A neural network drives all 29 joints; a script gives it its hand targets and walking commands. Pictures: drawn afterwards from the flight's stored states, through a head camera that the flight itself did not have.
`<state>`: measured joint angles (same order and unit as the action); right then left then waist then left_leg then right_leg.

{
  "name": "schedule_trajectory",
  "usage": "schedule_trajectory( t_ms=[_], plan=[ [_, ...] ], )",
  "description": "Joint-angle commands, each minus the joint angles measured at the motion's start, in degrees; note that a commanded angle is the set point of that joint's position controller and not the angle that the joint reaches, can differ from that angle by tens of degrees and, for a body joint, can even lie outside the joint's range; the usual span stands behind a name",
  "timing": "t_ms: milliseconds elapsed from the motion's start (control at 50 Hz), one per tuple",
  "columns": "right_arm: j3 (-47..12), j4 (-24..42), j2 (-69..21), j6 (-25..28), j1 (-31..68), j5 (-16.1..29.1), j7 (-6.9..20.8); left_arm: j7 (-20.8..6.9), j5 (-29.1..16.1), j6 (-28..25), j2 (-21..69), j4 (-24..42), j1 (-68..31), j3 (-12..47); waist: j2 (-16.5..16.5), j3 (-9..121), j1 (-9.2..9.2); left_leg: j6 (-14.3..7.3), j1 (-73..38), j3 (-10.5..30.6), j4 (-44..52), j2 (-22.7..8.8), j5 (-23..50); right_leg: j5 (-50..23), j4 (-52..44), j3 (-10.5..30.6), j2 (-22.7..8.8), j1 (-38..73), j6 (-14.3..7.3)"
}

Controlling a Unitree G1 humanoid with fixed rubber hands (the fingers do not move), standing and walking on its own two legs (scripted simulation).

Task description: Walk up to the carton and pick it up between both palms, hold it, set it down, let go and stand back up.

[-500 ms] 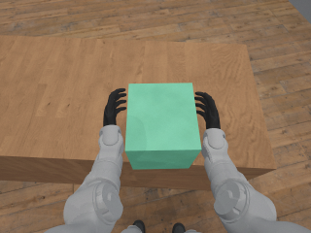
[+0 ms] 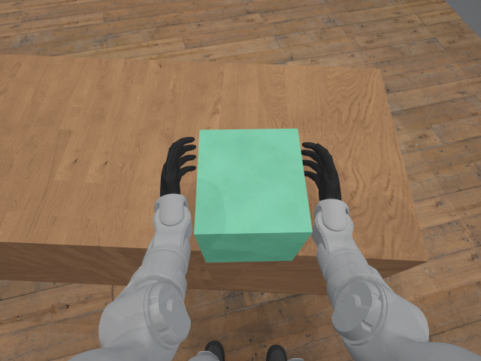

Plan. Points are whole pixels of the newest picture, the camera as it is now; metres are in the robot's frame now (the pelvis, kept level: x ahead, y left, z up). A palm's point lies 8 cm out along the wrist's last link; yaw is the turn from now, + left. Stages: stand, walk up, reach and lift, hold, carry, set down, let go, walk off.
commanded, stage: reach and lift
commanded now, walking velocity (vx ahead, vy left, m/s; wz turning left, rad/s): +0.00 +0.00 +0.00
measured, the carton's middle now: (249, 199) +0.39 +0.01 -0.07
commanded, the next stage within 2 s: none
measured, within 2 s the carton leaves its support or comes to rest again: leaves its support in 1.26 s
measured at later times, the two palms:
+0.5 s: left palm (173, 185) +0.39 +0.15 -0.01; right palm (326, 191) +0.38 -0.12 -0.01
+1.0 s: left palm (173, 188) +0.39 +0.15 -0.01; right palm (327, 191) +0.38 -0.12 -0.01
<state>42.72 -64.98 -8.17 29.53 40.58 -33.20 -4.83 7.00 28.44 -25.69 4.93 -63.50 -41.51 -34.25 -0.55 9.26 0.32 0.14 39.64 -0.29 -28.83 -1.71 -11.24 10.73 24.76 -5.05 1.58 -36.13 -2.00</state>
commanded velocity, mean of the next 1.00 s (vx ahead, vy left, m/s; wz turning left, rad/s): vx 0.00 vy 0.00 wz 0.00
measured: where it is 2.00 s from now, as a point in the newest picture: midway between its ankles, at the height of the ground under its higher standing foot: outside the picture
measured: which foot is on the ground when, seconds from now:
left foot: down 0.00-1.00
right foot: down 0.00-1.00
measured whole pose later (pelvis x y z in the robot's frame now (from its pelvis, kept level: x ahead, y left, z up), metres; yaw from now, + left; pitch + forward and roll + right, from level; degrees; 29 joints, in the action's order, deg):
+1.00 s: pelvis -0.01 +0.00 -0.01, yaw -1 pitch +25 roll -2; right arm 31.2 -78.6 -2.2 34.5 44.6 -24.5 -9.8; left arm 9.9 14.3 -32.0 -0.4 -78.4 -45.5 -24.7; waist 1.0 14.6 1.3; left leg 0.3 46.7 -0.7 -34.7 -2.5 -13.1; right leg 12.3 30.6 -4.7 2.1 -43.4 -2.2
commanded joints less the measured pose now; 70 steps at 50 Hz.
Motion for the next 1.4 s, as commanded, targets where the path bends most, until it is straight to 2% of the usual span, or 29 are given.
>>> schedule_trajectory(
  t_ms=[0, 420, 640, 860, 1020, 1140, 1280, 1380],
  plan=[
    [-14.02, -5.04, -29.32, 3.83, 27.3, -6.25, 6.13, -4.33, 4.59, -0.76, 27.67, -5.57, -23.49, 12.85, 2.15, 29.34, -0.27, 0.97, -13.16, -3.03, 0.21, -0.35, 16.09, -17.85, 1.78, -0.1, -1.33, 18.71, 0.52],
    [-15.45, -8.92, -29.49, 5.17, 30.42, -6.16, 5.5, -3.56, 2.28, -2.91, 27.47, -8.95, -27.12, 13.2, 1.99, 31.56, 0.14, 0.91, -10.89, -3.24, -1.28, -0.21, 14.52, -18.19, 3.92, 0.05, -1.02, 17.37, 0.59],
    [-19.73, -11.03, -28.83, 8.4, 33.49, -4.24, 4.95, -3.55, -0.9, -5.6, 28.68, -11.12, -29.66, 17.07, 2.48, 36.08, 0.29, 1.66, -11.58, -2.9, -3.06, -0.44, 16.94, -22.02, 5.61, -0.26, -0.4, 16.43, 0.7],
    [-24.93, -14.07, -27.85, 9.89, 36.01, -0.82, 4.39, -3.87, -6.23, -7.75, 29.58, -13.93, -32.95, 22.1, 2.46, 37.97, -0.05, 1.9, -11.52, -2.31, -4.66, -0.31, 15.16, -21.9, 6.91, 0.06, 0.25, 14.37, 0.94],
    [-31.79, -15.26, -29.41, 8.42, 37.36, 4.52, 3.74, -4.15, -12.28, -8.9, 31.53, -15.24, -36.58, 27.78, 2.96, 40.34, -1.12, 2.09, -11.51, -1.28, -6.73, 0.25, 14.7, -24.1, 8.75, 0.89, 0.82, 14.5, 1.46],
    [-41.14, -11.69, -32.86, 5.23, 39.12, 11.69, 3.03, -4.24, -17.58, -9.3, 33.75, -15.01, -39.03, 32.5, 3.19, 42.36, -0.87, 1.83, -9.89, 0.13, -9.01, 1.19, 14.74, -26.49, 11.61, 2.3, 1.18, 16.38, 2.22],
    [-54.12, 0.51, -39.34, -1.32, 40.16, 21.97, 1.69, -3.75, -23.81, -7.84, 38.57, -7.88, -42.43, 40.12, 3.94, 44.12, -1.91, 1.88, -10.07, 2.85, -11.34, 2.35, 15.54, -27.94, 14.36, 4.12, 1.45, 17.76, 2.87],
    [-60.2, 8.53, -41.72, -8.62, 38.54, 28.51, 0.28, -3.4, -25.27, -2.92, 41.08, 1.05, -43.62, 44.37, 4.1, 39.52, -3.46, 1.87, -13.41, 4.71, -10.74, 3.02, 15.38, -24.51, 12.96, 4.99, 1.52, 16.6, 2.97]
  ],
)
